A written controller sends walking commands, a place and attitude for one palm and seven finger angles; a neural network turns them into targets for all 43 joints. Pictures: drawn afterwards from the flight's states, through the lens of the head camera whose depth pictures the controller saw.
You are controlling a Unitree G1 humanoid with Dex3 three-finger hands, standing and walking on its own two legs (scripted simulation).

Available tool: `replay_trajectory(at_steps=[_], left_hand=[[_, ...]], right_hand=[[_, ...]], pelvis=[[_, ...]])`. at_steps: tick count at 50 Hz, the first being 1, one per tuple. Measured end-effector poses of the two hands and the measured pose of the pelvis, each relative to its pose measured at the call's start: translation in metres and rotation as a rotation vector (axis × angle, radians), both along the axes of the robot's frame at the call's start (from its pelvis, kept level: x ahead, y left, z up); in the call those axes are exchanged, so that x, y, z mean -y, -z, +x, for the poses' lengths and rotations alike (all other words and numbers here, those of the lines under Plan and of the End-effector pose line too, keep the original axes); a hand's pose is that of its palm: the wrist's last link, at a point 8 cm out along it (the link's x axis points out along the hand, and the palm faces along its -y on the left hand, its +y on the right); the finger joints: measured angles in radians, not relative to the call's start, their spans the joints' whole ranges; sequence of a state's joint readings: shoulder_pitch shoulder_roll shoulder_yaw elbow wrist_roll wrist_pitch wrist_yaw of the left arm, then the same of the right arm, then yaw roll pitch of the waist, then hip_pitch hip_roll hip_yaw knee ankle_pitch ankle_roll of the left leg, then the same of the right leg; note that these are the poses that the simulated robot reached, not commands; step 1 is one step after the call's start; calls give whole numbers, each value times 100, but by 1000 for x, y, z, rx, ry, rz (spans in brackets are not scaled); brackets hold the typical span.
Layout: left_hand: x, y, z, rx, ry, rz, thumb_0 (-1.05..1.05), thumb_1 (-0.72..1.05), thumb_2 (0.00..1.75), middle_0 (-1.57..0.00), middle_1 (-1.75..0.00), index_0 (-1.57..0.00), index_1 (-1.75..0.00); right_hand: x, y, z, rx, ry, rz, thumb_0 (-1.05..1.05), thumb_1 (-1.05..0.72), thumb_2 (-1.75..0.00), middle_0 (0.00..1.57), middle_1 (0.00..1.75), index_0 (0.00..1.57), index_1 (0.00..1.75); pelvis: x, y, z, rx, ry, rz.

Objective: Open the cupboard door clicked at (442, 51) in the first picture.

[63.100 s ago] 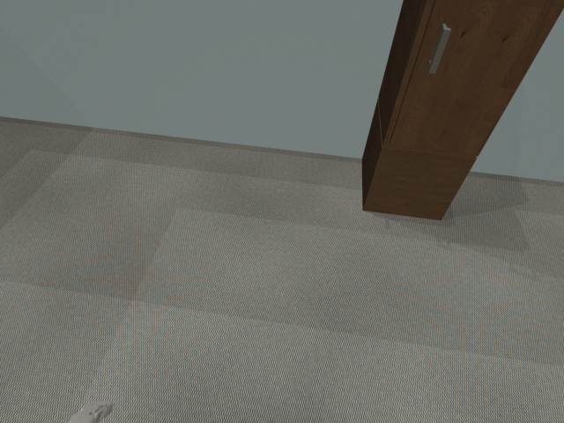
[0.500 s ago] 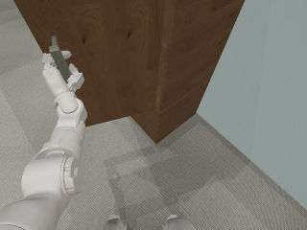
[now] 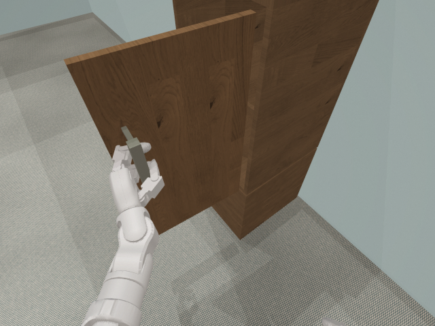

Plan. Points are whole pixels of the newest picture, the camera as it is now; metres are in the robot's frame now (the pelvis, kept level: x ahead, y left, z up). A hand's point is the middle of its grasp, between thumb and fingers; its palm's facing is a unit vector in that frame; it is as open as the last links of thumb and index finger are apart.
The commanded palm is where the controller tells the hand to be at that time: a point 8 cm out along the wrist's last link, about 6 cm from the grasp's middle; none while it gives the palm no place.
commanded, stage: pull the door open along its arc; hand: left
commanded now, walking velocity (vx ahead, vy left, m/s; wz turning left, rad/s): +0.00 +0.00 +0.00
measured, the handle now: (137, 158) +0.42 +0.16 +0.08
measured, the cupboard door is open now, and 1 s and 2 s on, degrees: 85 96 98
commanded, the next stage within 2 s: open thumb and fingers to let go in 0.26 s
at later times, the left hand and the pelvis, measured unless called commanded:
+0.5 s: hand (177, 192) +0.34 +0.08 +0.07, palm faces +0.43 -0.90 -0.05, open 6.1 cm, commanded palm +0.30 +0.11 +0.07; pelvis -0.02 -0.03 -0.01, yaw +5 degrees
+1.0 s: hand (178, 189) +0.35 +0.08 +0.07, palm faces +0.42 -0.91 -0.01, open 14.0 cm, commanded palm +0.31 +0.12 +0.07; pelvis -0.04 -0.02 -0.01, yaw +3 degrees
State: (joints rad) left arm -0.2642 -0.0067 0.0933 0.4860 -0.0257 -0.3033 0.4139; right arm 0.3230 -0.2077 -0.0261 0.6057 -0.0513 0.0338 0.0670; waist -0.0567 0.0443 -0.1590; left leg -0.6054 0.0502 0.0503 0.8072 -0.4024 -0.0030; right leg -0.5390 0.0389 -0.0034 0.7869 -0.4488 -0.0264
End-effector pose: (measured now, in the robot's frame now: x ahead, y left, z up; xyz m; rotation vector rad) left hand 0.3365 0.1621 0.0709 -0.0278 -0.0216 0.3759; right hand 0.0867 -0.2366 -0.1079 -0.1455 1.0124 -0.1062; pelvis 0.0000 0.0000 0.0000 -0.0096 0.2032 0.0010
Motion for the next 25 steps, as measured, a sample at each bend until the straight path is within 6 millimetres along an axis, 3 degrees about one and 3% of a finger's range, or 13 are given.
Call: replay_trajectory(at_steps=[6, 12, 18, 25], left_hand=[[33, -2, -32, -18, 8, -30, 1, 68, 72, -35, -133, -36, -133], [47, -2, -36, -28, -58, 29, 0, 71, 78, -36, -134, -36, -133], [47, -2, -35, -37, -87, 45, -1, 70, 81, -38, -134, -35, -134], [45, -3, -34, -51, -74, 64, -1, 66, 80, -39, -134, -35, -134]], right_hand=[[-10, -15, 59, 129, -85, 3, 1, -91, -90, 20, 30, 20, 30], [-16, -16, 93, 169, -155, -19, 1, -91, -90, 20, 30, 20, 30], [-16, -5, 87, 128, -158, -16, 1, -91, -90, 20, 30, 20, 30], [-3, 10, 48, 48, -120, -11, 1, -91, -90, 20, 30, 20, 30]], pelvis=[[2, -1, 5, 37, -24, 5], [10, 5, -2, 37, -56, 10], [18, 8, -9, 32, -72, 13], [26, 8, -17, 43, -76, 17]])
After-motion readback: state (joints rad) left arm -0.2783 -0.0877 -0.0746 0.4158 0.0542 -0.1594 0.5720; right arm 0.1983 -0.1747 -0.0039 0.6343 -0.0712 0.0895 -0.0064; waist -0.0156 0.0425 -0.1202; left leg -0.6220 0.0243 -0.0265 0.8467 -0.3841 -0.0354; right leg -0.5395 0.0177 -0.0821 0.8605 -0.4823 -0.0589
